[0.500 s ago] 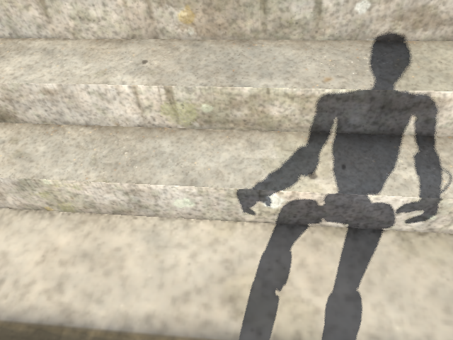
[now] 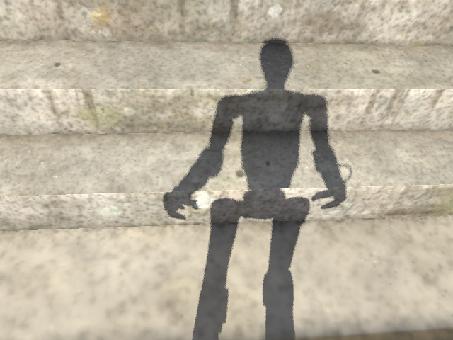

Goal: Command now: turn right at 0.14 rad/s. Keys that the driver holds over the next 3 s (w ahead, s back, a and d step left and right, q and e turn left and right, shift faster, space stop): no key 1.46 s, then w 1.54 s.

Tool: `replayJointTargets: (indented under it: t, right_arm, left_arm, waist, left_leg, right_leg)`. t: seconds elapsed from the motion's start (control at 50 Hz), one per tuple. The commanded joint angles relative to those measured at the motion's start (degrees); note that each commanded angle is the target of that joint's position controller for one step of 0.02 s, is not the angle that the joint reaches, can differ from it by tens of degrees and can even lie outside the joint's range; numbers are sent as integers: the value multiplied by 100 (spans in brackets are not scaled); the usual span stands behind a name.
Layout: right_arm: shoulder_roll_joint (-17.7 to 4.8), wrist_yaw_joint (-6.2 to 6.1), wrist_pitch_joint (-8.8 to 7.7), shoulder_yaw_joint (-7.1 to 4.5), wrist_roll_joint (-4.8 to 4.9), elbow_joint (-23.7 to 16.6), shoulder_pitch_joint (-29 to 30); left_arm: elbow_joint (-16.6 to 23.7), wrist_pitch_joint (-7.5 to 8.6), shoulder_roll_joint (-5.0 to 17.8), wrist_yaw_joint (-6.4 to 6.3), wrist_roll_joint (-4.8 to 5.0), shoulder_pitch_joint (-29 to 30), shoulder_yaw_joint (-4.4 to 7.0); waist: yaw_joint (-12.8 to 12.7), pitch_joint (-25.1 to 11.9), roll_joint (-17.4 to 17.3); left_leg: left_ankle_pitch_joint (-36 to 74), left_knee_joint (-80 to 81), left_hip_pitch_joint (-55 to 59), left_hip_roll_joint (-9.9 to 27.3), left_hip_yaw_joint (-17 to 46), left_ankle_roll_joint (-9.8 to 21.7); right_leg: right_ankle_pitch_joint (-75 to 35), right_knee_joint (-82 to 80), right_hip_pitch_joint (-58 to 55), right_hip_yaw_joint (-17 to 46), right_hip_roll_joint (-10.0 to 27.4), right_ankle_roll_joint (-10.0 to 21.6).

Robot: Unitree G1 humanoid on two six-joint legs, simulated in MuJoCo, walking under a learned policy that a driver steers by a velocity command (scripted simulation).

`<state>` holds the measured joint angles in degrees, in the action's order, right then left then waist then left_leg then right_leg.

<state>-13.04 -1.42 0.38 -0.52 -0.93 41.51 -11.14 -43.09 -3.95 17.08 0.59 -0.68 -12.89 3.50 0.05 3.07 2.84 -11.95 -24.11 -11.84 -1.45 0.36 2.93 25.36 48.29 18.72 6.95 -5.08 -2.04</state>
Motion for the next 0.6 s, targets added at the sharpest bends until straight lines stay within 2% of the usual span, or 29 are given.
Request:
replayJointTargets:
  t: [0.02,0.06,0.08,0.1,0.12,0.14,0.16,0.18,0.22,0.26,0.32,0.42,0.6]
  right_arm:
    - [-873,23,-38,-220,-25,-163,-81]
    - [-951,50,12,-254,-22,-59,-143]
    - [-951,52,29,-256,10,-18,-105]
    - [-900,49,10,-245,12,24,-179]
    - [-766,71,-42,-205,22,-16,-217]
    - [-569,100,-73,-159,78,-48,-317]
    - [-611,80,-47,-150,40,105,-170]
    - [-680,70,-29,-176,20,176,-51]
    - [-761,86,-23,-212,15,306,-54]
    - [-704,89,-42,-192,23,466,-168]
    - [-657,69,-40,-176,31,735,-219]
    - [-626,50,-21,-161,33,1133,-271]
    - [-548,5,-15,-101,36,1711,-366]
  left_arm:
    - [233,15,223,-34,39,48,-18]
    - [107,39,229,-85,70,-59,-42]
    - [-1,78,182,-113,60,-216,-70]
    - [-55,140,262,-148,9,-231,-78]
    - [-46,222,477,-190,-75,-221,-69]
    - [-62,266,765,-199,-65,125,-26]
    - [-87,306,435,-156,-20,252,-106]
    - [-121,344,314,-142,-25,300,-155]
    - [-300,378,345,-193,-20,146,-176]
    - [-471,401,347,-221,1,38,-186]
    - [-645,407,308,-226,1,26,-212]
    - [-977,429,298,-243,5,3,-239]
    - [-1490,452,182,-268,16,-136,-302]
  waist:
    - [129,-454,-1295]
    - [69,-427,-1299]
    - [-65,-420,-1170]
    - [-76,-468,-1006]
    - [-16,-661,-636]
    - [314,-469,221]
    - [158,-424,155]
    - [105,-245,143]
    - [50,-164,215]
    - [66,-170,136]
    - [54,-95,-78]
    - [64,-18,-217]
    - [68,-26,-272]
  left_leg:
    - [1892,452,650,1154,1044,814]
    - [1998,287,586,1115,1111,773]
    - [2054,155,430,1058,1056,639]
    - [1969,102,125,1048,1085,425]
    - [1517,5,-233,953,1010,178]
    - [599,177,-238,428,542,11]
    - [220,314,303,361,459,-62]
    - [303,314,381,360,486,-78]
    - [696,257,474,450,528,-14]
    - [821,329,428,507,556,-9]
    - [683,421,379,496,560,-59]
    - [638,500,429,521,584,-90]
    - [651,513,477,566,594,-86]
  right_leg:
    - [171,-1080,-201,-453,115,-4]
    - [-302,-1983,-580,-623,110,100]
    - [-1022,-2799,-991,-675,133,173]
    - [-1706,-3223,-1495,-376,332,256]
    - [-2016,-3217,-1984,214,868,359]
    - [-2582,-2938,-1483,652,1290,583]
    - [-2202,-2931,-969,613,1328,667]
    - [-1868,-2972,-800,506,1156,591]
    - [-1791,-3032,-766,367,974,500]
    - [-1894,-3020,-882,310,940,491]
    - [-1774,-3061,-895,307,948,523]
    - [-1637,-3163,-828,304,941,555]
    - [-1698,-3209,-829,242,909,576]
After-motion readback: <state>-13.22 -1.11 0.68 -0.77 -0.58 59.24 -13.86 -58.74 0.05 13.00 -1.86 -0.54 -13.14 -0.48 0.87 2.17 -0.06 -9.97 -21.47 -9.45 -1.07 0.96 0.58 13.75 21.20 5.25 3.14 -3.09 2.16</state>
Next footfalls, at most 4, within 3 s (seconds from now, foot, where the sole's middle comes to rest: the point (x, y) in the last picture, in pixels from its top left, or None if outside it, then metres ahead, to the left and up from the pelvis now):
0.12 right None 0.01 -0.12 -0.78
2.22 right None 0.45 -0.04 -0.78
2.72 left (180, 276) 0.67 0.12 -0.78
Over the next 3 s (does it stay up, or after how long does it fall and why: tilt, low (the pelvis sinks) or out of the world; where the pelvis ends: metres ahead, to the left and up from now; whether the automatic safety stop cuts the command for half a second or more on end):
stays up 0.65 0.05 0.00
